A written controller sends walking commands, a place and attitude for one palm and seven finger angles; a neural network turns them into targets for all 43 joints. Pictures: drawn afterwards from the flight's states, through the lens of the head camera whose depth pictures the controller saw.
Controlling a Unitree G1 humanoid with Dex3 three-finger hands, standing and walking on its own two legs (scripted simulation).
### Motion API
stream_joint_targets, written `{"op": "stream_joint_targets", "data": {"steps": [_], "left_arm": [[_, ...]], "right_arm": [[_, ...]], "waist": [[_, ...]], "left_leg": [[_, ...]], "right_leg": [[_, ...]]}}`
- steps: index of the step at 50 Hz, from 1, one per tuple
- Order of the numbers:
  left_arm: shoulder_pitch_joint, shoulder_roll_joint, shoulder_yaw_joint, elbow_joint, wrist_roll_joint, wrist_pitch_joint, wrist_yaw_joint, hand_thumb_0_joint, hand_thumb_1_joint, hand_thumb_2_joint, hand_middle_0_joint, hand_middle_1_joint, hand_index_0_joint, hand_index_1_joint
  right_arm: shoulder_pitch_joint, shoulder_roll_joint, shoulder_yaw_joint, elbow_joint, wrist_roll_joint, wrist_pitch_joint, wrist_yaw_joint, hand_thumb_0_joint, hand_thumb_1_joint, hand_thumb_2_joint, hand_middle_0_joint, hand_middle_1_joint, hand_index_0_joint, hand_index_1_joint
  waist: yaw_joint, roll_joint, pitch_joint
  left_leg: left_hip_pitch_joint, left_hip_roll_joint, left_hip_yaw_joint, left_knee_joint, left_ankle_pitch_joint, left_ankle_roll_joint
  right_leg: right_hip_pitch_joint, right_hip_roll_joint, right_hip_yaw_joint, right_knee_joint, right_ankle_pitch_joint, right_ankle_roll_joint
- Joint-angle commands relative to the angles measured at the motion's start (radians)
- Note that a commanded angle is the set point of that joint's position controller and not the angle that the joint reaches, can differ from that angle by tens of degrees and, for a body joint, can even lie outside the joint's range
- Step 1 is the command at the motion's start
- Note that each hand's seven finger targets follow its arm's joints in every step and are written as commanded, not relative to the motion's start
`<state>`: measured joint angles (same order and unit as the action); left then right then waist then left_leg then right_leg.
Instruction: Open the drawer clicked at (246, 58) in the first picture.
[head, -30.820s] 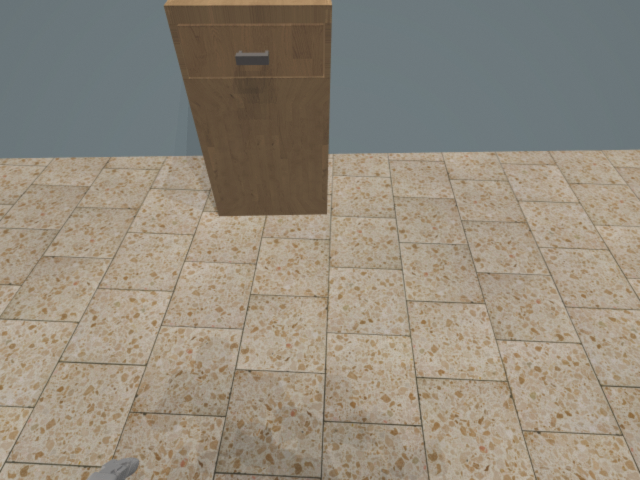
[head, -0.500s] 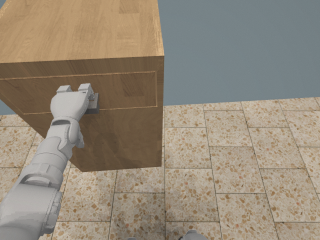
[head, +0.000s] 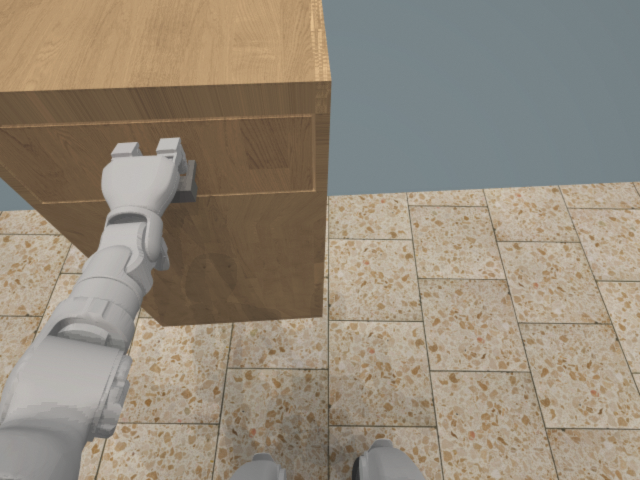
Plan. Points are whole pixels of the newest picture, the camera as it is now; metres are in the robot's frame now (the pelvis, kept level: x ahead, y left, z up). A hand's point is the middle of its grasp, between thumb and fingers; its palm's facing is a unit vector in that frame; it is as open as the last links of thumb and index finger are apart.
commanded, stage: lower the fingers behind the handle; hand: left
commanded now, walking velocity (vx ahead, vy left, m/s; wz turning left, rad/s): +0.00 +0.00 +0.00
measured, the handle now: (161, 178) +0.52 +0.23 +0.01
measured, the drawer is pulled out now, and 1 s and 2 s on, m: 0.00 0.00 0.00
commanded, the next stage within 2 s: lift the fingers back up to retry in 0.24 s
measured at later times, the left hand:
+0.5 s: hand (155, 206) +0.47 +0.22 +0.02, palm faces -0.06 +0.01 -1.00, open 13.9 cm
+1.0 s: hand (147, 175) +0.48 +0.22 +0.07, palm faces +0.01 -0.02 -1.00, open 13.7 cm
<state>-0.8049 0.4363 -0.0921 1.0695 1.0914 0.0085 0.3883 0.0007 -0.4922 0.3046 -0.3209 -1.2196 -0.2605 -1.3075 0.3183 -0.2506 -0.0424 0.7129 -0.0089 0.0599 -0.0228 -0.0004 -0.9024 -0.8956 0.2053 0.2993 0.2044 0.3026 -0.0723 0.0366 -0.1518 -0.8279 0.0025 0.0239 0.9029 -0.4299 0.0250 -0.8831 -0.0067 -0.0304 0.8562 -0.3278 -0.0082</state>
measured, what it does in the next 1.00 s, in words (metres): stands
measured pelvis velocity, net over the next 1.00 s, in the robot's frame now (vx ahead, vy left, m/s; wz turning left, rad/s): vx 0.04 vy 0.00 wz -0.02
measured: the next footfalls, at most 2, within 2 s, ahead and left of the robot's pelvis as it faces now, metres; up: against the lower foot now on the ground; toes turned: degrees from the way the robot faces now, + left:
none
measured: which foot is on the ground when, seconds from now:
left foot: down 0.00-1.00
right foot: down 0.00-1.00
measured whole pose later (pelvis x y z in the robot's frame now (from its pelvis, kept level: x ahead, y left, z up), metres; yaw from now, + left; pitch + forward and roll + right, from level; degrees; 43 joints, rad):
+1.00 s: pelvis +0.04 +0.00 +0.03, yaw -1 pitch +15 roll -1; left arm -0.62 0.41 -0.06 0.82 1.05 0.01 0.31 0.00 -0.49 0.30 -0.34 -1.21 -0.34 -1.21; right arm 0.29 -0.25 -0.06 0.70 0.01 0.08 -0.02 0.00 -0.90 -0.90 0.20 0.30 0.20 0.30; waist -0.04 0.07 -0.13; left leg -0.54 0.00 0.04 0.69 -0.40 0.02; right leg -0.62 0.00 -0.01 0.66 -0.30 0.00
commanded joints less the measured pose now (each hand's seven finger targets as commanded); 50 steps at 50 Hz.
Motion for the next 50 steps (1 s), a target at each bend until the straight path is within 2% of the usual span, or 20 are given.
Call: {"op": "stream_joint_targets", "data": {"steps": [1, 4, 5, 16, 17, 18, 20, 25, 26, 27, 29, 30, 32, 34, 37, 39, 42, 44, 47, 50], "left_arm": [[-0.295, 0.116, -0.011, -0.069, 0.005, -0.009, -0.039, 0.000, -0.500, 0.300, -0.300, -1.200, -0.300, -1.200], [-0.303, 0.155, 0.018, -0.077, 0.005, -0.024, -0.044, 0.000, -0.500, 0.300, -0.300, -1.200, -0.300, -1.200], [-0.305, 0.126, -0.007, -0.084, 0.003, -0.028, -0.046, 0.000, -0.500, 0.300, -0.300, -1.200, -0.300, -1.200], [-0.315, 0.187, 0.031, -0.077, 0.008, -0.027, -0.041, 0.000, -0.500, 0.300, -0.300, -1.200, -0.300, -1.200], [-0.322, 0.150, -0.001, -0.072, 0.007, -0.024, -0.042, 0.000, -0.500, 0.300, -0.300, -1.200, -0.300, -1.200], [-0.342, 0.198, 0.039, -0.111, 0.004, -0.027, -0.039, 0.000, -0.500, 0.300, -0.300, -1.200, -0.300, -1.200], [-0.356, 0.202, 0.040, -0.154, 0.001, -0.029, -0.037, 0.000, -0.500, 0.300, -0.300, -1.200, -0.300, -1.200], [-0.401, 0.222, 0.053, -0.230, -0.018, -0.040, -0.037, 0.000, -0.500, 0.300, -0.300, -1.200, -0.300, -1.200], [-0.374, 0.256, 0.088, -0.228, -0.019, -0.043, -0.038, 0.000, -0.500, 0.300, -0.300, -1.200, -0.300, -1.200], [-0.390, 0.235, 0.066, -0.253, -0.018, -0.052, -0.038, 0.000, -0.500, 0.300, -0.300, -1.200, -0.300, -1.200], [-0.389, 0.265, 0.100, -0.309, -0.023, -0.071, -0.035, 0.000, -0.500, 0.300, -0.300, -1.200, -0.300, -1.200], [-0.390, 0.223, 0.069, -0.323, -0.021, -0.080, -0.030, 0.000, -0.500, 0.300, -0.300, -1.200, -0.300, -1.200], [-0.378, 0.206, 0.070, -0.375, -0.022, -0.097, -0.021, 0.000, -0.500, 0.300, -0.300, -1.200, -0.300, -1.200], [-0.356, 0.257, 0.116, -0.383, -0.029, -0.098, -0.011, 0.000, -0.500, 0.300, -0.300, -1.200, -0.300, -1.200], [-0.282, 0.253, 0.131, -0.347, -0.022, -0.072, 0.010, 0.000, -0.500, 0.300, -0.300, -1.200, -0.300, -1.200], [-0.276, 0.285, 0.156, -0.356, -0.023, -0.044, 0.017, 0.000, -0.500, 0.300, -0.300, -1.200, -0.300, -1.200], [-0.288, 0.217, 0.100, -0.400, -0.017, -0.008, 0.012, 0.000, -0.500, 0.300, -0.300, -1.200, -0.300, -1.200], [-0.272, 0.296, 0.164, -0.458, -0.031, -0.002, 0.000, 0.000, -0.500, 0.300, -0.300, -1.200, -0.300, -1.200], [-0.249, 0.266, 0.137, -0.478, -0.038, 0.014, -0.028, 0.000, -0.500, 0.300, -0.300, -1.200, -0.300, -1.200], [-0.141, 0.194, 0.088, -0.425, -0.045, 0.033, -0.067, 0.000, -0.500, 0.300, -0.300, -1.200, -0.300, -1.200]], "right_arm": [[0.124, -0.156, -0.052, -0.066, 0.005, -0.030, -0.014, 0.000, -0.900, -0.900, 0.200, 0.300, 0.200, 0.300], [0.127, -0.160, -0.052, -0.066, 0.003, -0.034, -0.018, 0.000, -0.900, -0.900, 0.200, 0.300, 0.200, 0.300], [0.131, -0.156, -0.051, -0.071, 0.005, -0.037, -0.018, 0.000, -0.900, -0.900, 0.200, 0.300, 0.200, 0.300], [0.147, -0.164, -0.050, -0.058, 0.008, -0.045, -0.021, 0.000, -0.900, -0.900, 0.200, 0.300, 0.200, 0.300], [0.146, -0.160, -0.049, -0.060, 0.006, -0.047, -0.022, 0.000, -0.900, -0.900, 0.200, 0.300, 0.200, 0.300], [0.149, -0.163, -0.052, -0.058, 0.007, -0.045, -0.022, 0.000, -0.900, -0.900, 0.200, 0.300, 0.200, 0.300], [0.147, -0.157, -0.053, -0.065, 0.005, -0.042, -0.022, 0.000, -0.900, -0.900, 0.200, 0.300, 0.200, 0.300], [0.137, -0.150, -0.052, -0.069, 0.008, -0.039, -0.029, 0.000, -0.900, -0.900, 0.200, 0.300, 0.200, 0.300], [0.134, -0.153, -0.054, -0.068, 0.011, -0.037, -0.029, 0.000, -0.900, -0.900, 0.200, 0.300, 0.200, 0.300], [0.128, -0.150, -0.053, -0.073, 0.009, -0.039, -0.032, 0.000, -0.900, -0.900, 0.200, 0.300, 0.200, 0.300], [0.124, -0.152, -0.057, -0.076, 0.007, -0.038, -0.034, 0.000, -0.900, -0.900, 0.200, 0.300, 0.200, 0.300], [0.119, -0.144, -0.058, -0.079, 0.007, -0.041, -0.034, 0.000, -0.900, -0.900, 0.200, 0.300, 0.200, 0.300], [0.115, -0.142, -0.064, -0.076, 0.003, -0.046, -0.032, 0.000, -0.900, -0.900, 0.200, 0.300, 0.200, 0.300], [0.111, -0.148, -0.065, -0.073, 0.004, -0.039, -0.030, 0.000, -0.900, -0.900, 0.200, 0.300, 0.200, 0.300], [0.090, -0.143, -0.060, -0.070, 0.008, -0.031, -0.020, 0.000, -0.900, -0.900, 0.200, 0.300, 0.200, 0.300], [0.076, -0.149, -0.058, -0.072, 0.011, -0.022, -0.011, 0.000, -0.900, -0.900, 0.200, 0.300, 0.200, 0.300], [0.063, -0.143, -0.063, -0.083, 0.016, -0.020, -0.001, 0.000, -0.900, -0.900, 0.200, 0.300, 0.200, 0.300], [0.051, -0.150, -0.065, -0.095, 0.016, -0.011, -0.004, 0.000, -0.900, -0.900, 0.200, 0.300, 0.200, 0.300], [0.030, -0.142, -0.062, -0.105, 0.024, -0.008, -0.011, 0.000, -0.900, -0.900, 0.200, 0.300, 0.200, 0.300], [0.018, -0.144, -0.061, -0.108, 0.027, -0.004, -0.008, 0.000, -0.900, -0.900, 0.200, 0.300, 0.200, 0.300]], "waist": [[-0.060, -0.045, -0.276], [-0.054, -0.043, -0.283], [-0.056, -0.044, -0.289], [-0.056, -0.052, -0.292], [-0.064, -0.049, -0.286], [-0.056, -0.042, -0.320], [-0.044, -0.001, -0.374], [-0.047, 0.005, -0.389], [-0.032, 0.008, -0.385], [-0.038, 0.011, -0.390], [-0.022, 0.023, -0.421], [-0.030, 0.037, -0.416], [-0.020, 0.064, -0.428], [-0.012, 0.040, -0.429], [0.010, 0.020, -0.374], [0.027, 0.036, -0.376], [0.017, 0.034, -0.376], [0.037, 0.027, -0.432], [0.033, -0.008, -0.403], [0.031, -0.043, -0.334]], "left_leg": [[0.134, -0.025, -0.018, -0.111, 0.144, 0.014], [0.122, -0.023, -0.024, -0.110, 0.129, 0.015], [0.121, -0.024, -0.023, -0.108, 0.126, 0.016], [0.084, -0.023, -0.022, -0.091, 0.113, 0.017], [0.086, -0.025, -0.019, -0.092, 0.113, 0.018], [0.106, -0.022, -0.022, -0.094, 0.128, 0.018], [0.148, -0.026, -0.016, -0.105, 0.161, 0.017], [0.208, -0.025, -0.018, -0.136, 0.204, 0.019], [0.218, -0.025, -0.019, -0.144, 0.209, 0.016], [0.234, -0.025, -0.018, -0.150, 0.219, 0.017], [0.280, -0.023, -0.025, -0.161, 0.277, 0.014], [0.305, -0.023, -0.023, -0.165, 0.292, 0.015], [0.356, -0.019, -0.023, -0.168, 0.356, 0.011], [0.372, -0.019, -0.027, -0.175, 0.412, 0.008], [0.348, -0.022, -0.016, -0.201, 0.424, 0.006], [0.359, -0.022, -0.014, -0.218, 0.461, 0.000], [0.415, -0.013, -0.008, -0.228, 0.550, 0.000], [0.445, -0.014, -0.009, -0.237, 0.601, 0.000], [0.453, -0.017, -0.001, -0.262, 0.597, 0.005], [0.461, -0.012, 0.002, -0.277, 0.612, 0.005]], "right_leg": [[0.191, 0.046, 0.005, -0.108, 0.083, -0.023], [0.189, 0.046, 0.005, -0.101, 0.064, -0.026], [0.187, 0.045, 0.005, -0.099, 0.063, -0.025], [0.178, 0.044, 0.012, -0.089, 0.054, -0.022], [0.176, 0.044, 0.011, -0.094, 0.054, -0.019], [0.192, 0.045, 0.015, -0.093, 0.067, -0.021], [0.240, 0.045, 0.016, -0.100, 0.098, -0.021], [0.301, 0.045, 0.018, -0.133, 0.143, -0.017], [0.312, 0.046, 0.018, -0.136, 0.145, -0.020], [0.320, 0.046, 0.018, -0.144, 0.152, -0.017], [0.349, 0.049, 0.014, -0.145, 0.194, -0.023], [0.344, 0.049, 0.012, -0.153, 0.202, -0.022], [0.349, 0.051, 0.007, -0.155, 0.239, -0.024], [0.387, 0.054, 0.005, -0.159, 0.289, -0.026], [0.420, 0.052, 0.000, -0.172, 0.307, -0.025], [0.453, 0.051, -0.001, -0.174, 0.335, -0.030], [0.467, 0.051, -0.007, -0.191, 0.391, -0.026], [0.544, 0.049, 0.003, -0.196, 0.442, -0.026], [0.583, 0.045, 0.003, -0.217, 0.472, -0.019], [0.570, 0.044, -0.003, -0.237, 0.468, -0.018]]}}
